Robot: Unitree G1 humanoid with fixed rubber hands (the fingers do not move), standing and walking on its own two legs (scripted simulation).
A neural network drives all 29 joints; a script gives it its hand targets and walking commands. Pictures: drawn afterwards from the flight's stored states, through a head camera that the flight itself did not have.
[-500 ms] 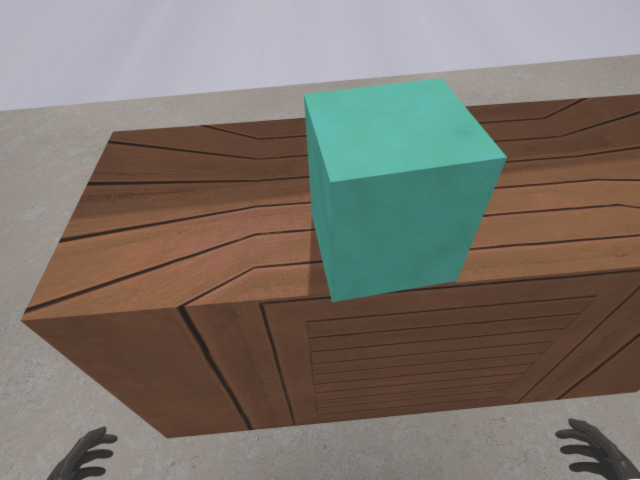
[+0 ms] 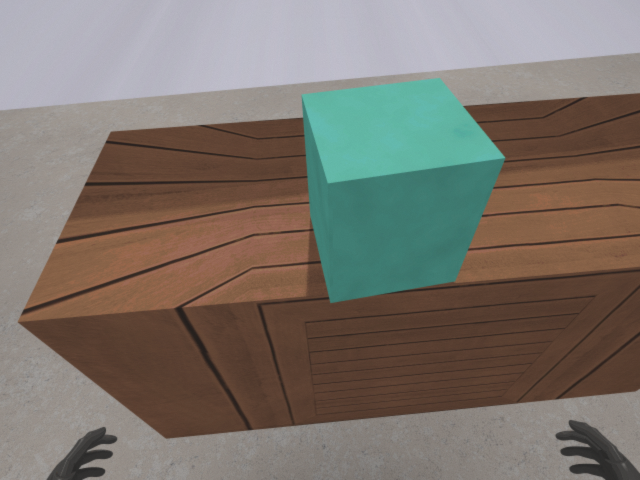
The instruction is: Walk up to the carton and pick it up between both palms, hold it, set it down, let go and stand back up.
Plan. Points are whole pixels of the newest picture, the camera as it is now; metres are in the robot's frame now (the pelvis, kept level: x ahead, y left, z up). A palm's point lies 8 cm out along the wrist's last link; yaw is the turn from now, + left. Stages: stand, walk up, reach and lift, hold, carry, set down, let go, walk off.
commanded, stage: walk up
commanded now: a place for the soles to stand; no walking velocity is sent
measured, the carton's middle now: (383, 194) +0.50 -0.07 +0.07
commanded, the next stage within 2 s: none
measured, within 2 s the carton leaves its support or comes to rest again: neither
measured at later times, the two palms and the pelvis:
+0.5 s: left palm out of the picture +0.13 +0.33 -0.05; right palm out of the picture +0.13 -0.33 -0.07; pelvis +0.00 +0.00 +0.00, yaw +0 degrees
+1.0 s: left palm out of the picture +0.14 +0.33 -0.07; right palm out of the picture +0.07 -0.34 -0.06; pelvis +0.01 +0.00 +0.00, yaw +0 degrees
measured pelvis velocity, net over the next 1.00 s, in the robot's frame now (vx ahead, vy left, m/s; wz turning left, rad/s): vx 0.01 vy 0.00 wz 0.00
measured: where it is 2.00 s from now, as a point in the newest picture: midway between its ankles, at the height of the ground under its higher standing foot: outside the picture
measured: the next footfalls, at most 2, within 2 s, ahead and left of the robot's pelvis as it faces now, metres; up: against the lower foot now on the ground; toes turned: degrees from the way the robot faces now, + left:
right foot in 1.26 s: +0.12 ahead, -0.22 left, +0.00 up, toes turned -5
left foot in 1.56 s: +0.10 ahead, +0.03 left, +0.00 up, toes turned -3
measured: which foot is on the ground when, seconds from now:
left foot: down 0.00-1.00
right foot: down 0.00-0.90, up 0.92-1.00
